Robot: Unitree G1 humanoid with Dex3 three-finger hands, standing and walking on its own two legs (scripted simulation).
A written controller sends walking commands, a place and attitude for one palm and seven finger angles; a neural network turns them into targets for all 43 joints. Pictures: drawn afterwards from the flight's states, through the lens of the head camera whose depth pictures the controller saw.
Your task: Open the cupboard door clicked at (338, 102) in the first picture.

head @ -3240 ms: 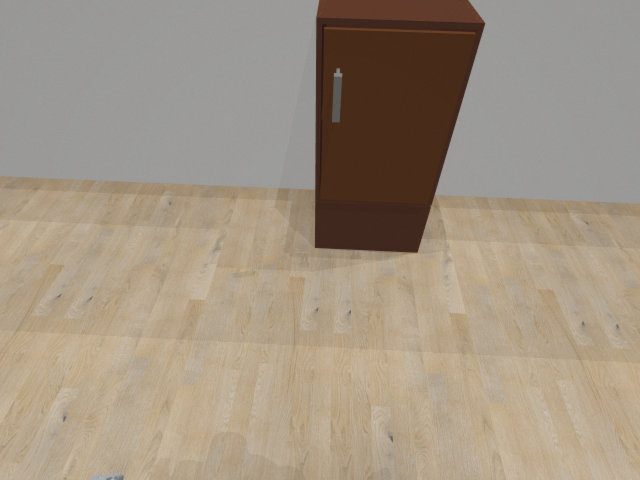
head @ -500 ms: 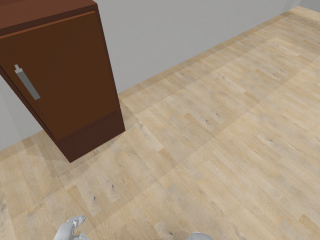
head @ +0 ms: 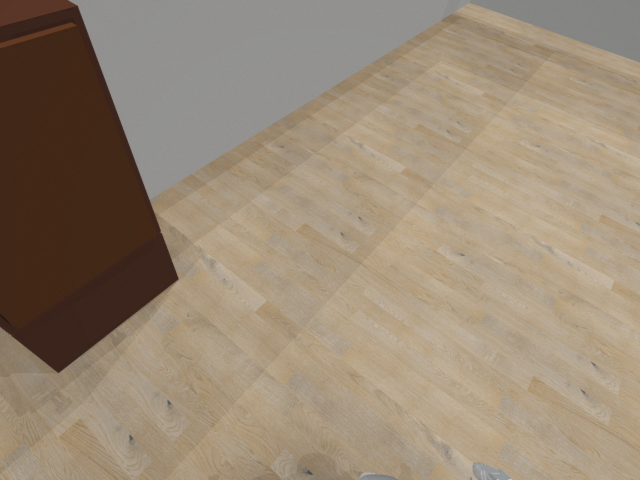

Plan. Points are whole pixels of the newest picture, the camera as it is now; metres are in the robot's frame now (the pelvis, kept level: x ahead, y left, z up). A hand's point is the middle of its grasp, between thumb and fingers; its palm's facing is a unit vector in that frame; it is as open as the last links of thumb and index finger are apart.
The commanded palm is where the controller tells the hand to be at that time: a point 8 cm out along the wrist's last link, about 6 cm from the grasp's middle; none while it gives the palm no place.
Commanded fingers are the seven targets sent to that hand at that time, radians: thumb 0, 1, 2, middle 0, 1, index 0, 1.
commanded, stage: walk to a spot facing it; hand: left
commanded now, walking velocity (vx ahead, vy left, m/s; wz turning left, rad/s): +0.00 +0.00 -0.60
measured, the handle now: out of the picture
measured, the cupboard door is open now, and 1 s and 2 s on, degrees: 0 0 0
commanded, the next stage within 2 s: turn to face it in 1.16 s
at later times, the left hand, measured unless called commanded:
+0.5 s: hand out of the picture +0.14 +0.13 -0.14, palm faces -0.23 -0.93 -0.28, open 7.3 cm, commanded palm none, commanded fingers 0.00 0.90 0.90 -0.20 -0.30 -0.20 -0.30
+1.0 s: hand (228, 425) +0.21 +0.14 -0.17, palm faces -0.45 -0.87 -0.18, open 7.4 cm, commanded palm none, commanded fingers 0.00 0.90 0.90 -0.20 -0.30 -0.20 -0.30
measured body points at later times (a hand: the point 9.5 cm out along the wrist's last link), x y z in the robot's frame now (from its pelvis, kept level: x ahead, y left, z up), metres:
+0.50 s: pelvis -0.01 -0.04 +0.01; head +0.01 -0.08 +0.45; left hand +0.15 +0.18 -0.12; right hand -0.05 -0.31 -0.15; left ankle +0.02 +0.10 -0.66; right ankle -0.03 -0.13 -0.73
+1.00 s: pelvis +0.11 -0.03 +0.01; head +0.13 -0.01 +0.46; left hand +0.24 +0.19 -0.15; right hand +0.07 -0.29 -0.11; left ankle +0.18 +0.04 -0.73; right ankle +0.01 -0.12 -0.65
